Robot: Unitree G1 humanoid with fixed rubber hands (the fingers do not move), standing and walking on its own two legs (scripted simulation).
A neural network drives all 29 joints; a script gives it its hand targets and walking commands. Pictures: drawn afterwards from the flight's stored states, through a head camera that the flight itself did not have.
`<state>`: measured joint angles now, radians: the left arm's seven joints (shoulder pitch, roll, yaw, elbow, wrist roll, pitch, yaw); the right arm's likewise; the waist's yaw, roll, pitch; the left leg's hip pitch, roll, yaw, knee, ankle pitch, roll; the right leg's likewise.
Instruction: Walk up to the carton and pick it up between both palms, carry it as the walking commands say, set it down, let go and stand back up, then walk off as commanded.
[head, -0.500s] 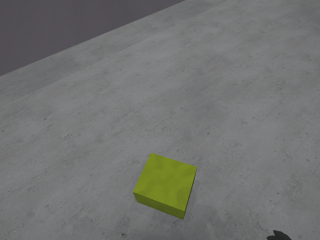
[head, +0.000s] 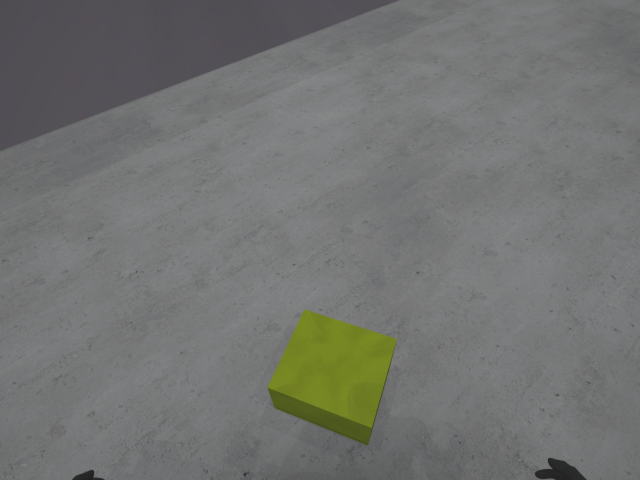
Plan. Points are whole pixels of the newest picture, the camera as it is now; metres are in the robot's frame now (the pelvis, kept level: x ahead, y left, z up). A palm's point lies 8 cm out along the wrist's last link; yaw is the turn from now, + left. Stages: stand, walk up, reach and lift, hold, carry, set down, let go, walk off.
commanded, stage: walk up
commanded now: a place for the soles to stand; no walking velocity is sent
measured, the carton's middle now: (334, 374) +0.53 -0.02 -0.66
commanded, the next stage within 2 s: none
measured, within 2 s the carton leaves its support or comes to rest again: neither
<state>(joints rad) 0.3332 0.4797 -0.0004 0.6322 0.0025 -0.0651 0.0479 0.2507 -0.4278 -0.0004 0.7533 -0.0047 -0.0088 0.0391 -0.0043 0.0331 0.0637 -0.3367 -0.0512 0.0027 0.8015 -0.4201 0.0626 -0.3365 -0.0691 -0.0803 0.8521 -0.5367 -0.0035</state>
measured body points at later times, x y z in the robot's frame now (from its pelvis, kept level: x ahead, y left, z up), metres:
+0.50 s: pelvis -0.02 +0.10 -0.02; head -0.01 +0.09 +0.43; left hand +0.05 +0.47 -0.07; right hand +0.14 -0.21 -0.10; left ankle +0.04 +0.18 -0.71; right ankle -0.01 -0.10 -0.68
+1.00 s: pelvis +0.04 +0.15 +0.00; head +0.08 +0.13 +0.44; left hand +0.16 +0.51 -0.06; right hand +0.11 -0.18 -0.11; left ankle +0.04 +0.18 -0.69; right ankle +0.10 +0.01 -0.71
